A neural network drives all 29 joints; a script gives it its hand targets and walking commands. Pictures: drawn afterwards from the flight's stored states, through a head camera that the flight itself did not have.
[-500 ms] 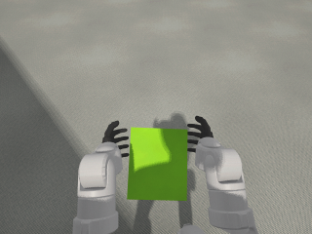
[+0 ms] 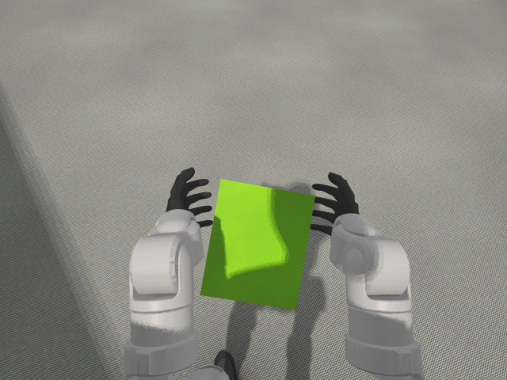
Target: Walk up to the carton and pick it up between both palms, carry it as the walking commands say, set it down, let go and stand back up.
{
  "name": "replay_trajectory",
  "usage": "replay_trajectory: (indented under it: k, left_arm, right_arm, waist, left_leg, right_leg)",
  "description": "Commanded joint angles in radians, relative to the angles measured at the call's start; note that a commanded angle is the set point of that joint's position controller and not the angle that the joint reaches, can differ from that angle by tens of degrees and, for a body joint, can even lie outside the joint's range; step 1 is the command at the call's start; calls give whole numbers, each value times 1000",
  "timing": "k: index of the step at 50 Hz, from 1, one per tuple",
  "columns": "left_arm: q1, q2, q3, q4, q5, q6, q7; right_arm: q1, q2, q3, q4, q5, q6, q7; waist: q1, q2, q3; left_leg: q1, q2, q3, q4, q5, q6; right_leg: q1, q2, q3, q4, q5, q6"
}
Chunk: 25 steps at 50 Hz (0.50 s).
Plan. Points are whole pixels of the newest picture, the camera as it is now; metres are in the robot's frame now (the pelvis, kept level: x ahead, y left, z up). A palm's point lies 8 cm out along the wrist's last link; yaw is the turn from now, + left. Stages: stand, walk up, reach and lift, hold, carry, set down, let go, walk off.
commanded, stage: carry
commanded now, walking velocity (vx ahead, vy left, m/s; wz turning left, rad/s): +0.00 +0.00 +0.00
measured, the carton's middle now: (253, 234) +0.37 +0.01 -0.03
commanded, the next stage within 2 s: none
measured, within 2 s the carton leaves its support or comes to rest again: neither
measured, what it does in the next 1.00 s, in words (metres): walks ahead: right foot, then left foot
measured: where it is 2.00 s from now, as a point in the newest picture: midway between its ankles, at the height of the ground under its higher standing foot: (296, 278)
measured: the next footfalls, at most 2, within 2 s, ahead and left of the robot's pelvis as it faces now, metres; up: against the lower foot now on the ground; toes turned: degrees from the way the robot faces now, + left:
right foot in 0.52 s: +0.10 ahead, -0.15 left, +0.00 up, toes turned -8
left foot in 0.78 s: +0.38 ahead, -0.09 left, +0.00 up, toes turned +4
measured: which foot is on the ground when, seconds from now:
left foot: down 0.00-0.52, up 0.54-0.76, down 0.78-1.00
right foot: down 0.00-0.44, up 0.46-0.50, down 0.52-0.76, up 0.78-0.92, down 0.94-1.00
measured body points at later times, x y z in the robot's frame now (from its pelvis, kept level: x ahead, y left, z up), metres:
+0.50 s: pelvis +0.16 -0.09 -0.01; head +0.15 -0.12 +0.44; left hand +0.48 +0.00 +0.08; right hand +0.46 -0.23 +0.06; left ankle +0.15 +0.07 -0.72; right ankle +0.02 -0.13 -0.69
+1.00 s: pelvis +0.34 -0.17 -0.01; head +0.37 -0.20 +0.44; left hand +0.67 -0.08 +0.04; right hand +0.65 -0.31 +0.02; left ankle +0.34 -0.10 -0.72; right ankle +0.34 -0.27 -0.72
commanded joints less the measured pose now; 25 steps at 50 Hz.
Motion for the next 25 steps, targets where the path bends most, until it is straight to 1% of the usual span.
replay_trajectory:
  k: [1,2,3,4,5,6,7,8,9,10,11,12,13,14,15,16,17,18,19,20,21,22,23,24,25]
  left_arm:
    - [-516,-961,-669,-37,-418,15,-279]
    - [-516,-956,-674,-9,-422,14,-286]
    - [-529,-968,-690,-8,-441,9,-297]
    - [-565,-984,-699,-39,-457,-5,-299]
    - [-567,-985,-676,-37,-461,-3,-299]
    - [-614,-1006,-660,-53,-471,-9,-301]
    - [-617,-1004,-650,-60,-483,-10,-304]
    - [-625,-1012,-619,-34,-480,-12,-306]
    - [-600,-1003,-601,-20,-471,-13,-305]
    - [-590,-997,-592,-24,-472,-17,-304]
    - [-541,-988,-563,18,-462,-15,-306]
    - [-531,-980,-557,10,-452,-18,-306]
    - [-529,-981,-549,15,-452,-24,-309]
    - [-535,-969,-552,-15,-453,-28,-312]
    - [-507,-948,-525,26,-432,-31,-315]
    - [-548,-959,-556,-21,-460,-36,-318]
    - [-500,-938,-539,0,-446,-28,-324]
    - [-528,-934,-544,6,-448,-27,-331]
    - [-535,-915,-541,6,-448,-27,-337]
    - [-552,-921,-550,10,-462,-24,-346]
    - [-604,-949,-574,27,-478,-18,-359]
    - [-552,-978,-588,119,-459,-17,-368]
    - [-544,-987,-619,151,-463,-33,-376]
    - [-516,-959,-579,213,-456,-58,-383]
    - [-604,-919,-548,184,-459,-83,-378]
  right_arm:
    - [-356,1003,600,96,326,54,315]
    - [-348,1014,591,102,325,52,316]
    - [-328,1023,575,88,313,48,316]
    - [-389,1045,583,53,321,46,317]
    - [-406,1058,575,62,328,48,319]
    - [-451,1093,574,78,335,47,317]
    - [-467,1099,573,72,350,47,315]
    - [-496,1110,572,77,355,40,310]
    - [-486,1104,579,87,361,38,308]
    - [-500,1116,593,71,370,34,304]
    - [-495,1104,606,64,372,34,299]
    - [-482,1110,622,74,375,33,296]
    - [-477,1105,627,95,368,30,287]
    - [-430,1110,639,122,360,26,284]
    - [-397,1099,627,175,347,18,278]
    - [-403,1092,637,145,351,7,273]
    - [-361,1091,647,167,346,8,267]
    - [-326,1108,651,206,339,5,266]
    - [-303,1099,654,217,338,-1,263]
    - [-290,1100,655,217,336,-5,264]
    - [-325,1096,641,207,325,-3,268]
    - [-333,1097,627,238,309,-8,266]
    - [-385,1098,640,184,317,-25,263]
    - [-494,1056,615,151,324,-43,259]
    - [-639,1031,607,90,310,-49,256]
  waist:
    - [17,267,-661]
    - [16,218,-705]
    - [12,128,-728]
    - [15,91,-738]
    - [17,76,-729]
    - [19,39,-705]
    - [25,29,-690]
    - [31,-8,-685]
    - [41,-33,-689]
    - [50,-113,-665]
    - [59,-160,-642]
    - [64,-185,-621]
    - [68,-201,-612]
    - [70,-190,-594]
    - [74,-163,-590]
    - [67,-118,-571]
    - [63,-99,-540]
    - [40,-48,-556]
    - [9,29,-592]
    - [-32,183,-596]
    - [-29,314,-559]
    - [7,320,-499]
    - [25,114,-422]
    - [57,-185,-336]
    - [78,-537,-275]
  left_leg:
    - [558,311,-268,-71,304,77]
    - [492,257,-211,-46,327,44]
    - [428,221,-175,-20,324,14]
    - [428,203,-151,-20,315,-3]
    - [437,200,-160,6,414,-2]
    - [416,196,-141,43,498,0]
    - [418,187,-121,81,548,5]
    - [395,174,-103,110,530,7]
    - [356,153,-83,142,451,2]
    - [300,129,-50,174,322,-3]
    - [227,96,-21,175,172,-13]
    - [156,57,19,154,39,-25]
    - [115,18,62,158,-42,-32]
    - [108,-8,80,137,-68,-39]
    - [128,-30,111,174,-50,-40]
    - [189,-47,132,156,-43,-42]
    - [318,-44,120,176,25,-26]
    - [488,-20,103,163,149,2]
    - [672,81,36,189,449,79]
    - [858,242,-117,242,856,183]
    - [913,387,-242,243,1069,222]
    - [781,398,-253,269,1068,164]
    - [578,293,-138,404,945,37]
    - [152,118,59,614,467,-73]
    - [-485,-9,109,771,-686,-127]
  right_leg:
    - [-19,-55,59,-209,132,12]
    - [88,-72,58,-202,268,20]
    - [145,-107,94,-151,384,16]
    - [136,-110,98,-133,402,7]
    - [120,-111,83,-119,466,16]
    - [114,-125,77,-117,594,33]
    - [111,-139,77,-119,716,43]
    - [129,-153,79,-108,840,55]
    - [161,-176,97,-89,999,57]
    - [198,-196,106,-78,1175,56]
    - [253,-219,117,-60,1350,45]
    - [326,-225,121,-30,1519,39]
    - [366,-223,120,-2,1656,43]
    - [386,-220,116,29,1724,39]
    - [377,-207,107,73,1803,63]
    - [309,-194,106,113,1800,79]
    - [164,-202,126,151,1833,126]
    - [11,-191,125,234,1798,174]
    - [-153,-164,116,370,1577,233]
    - [-399,-121,150,525,968,260]
    - [-574,-102,214,467,161,244]
    - [-567,-140,320,190,-337,199]
    - [-426,-144,291,-189,-215,161]
    - [-44,-120,188,-453,596,170]
    - [422,-191,206,-177,1550,124]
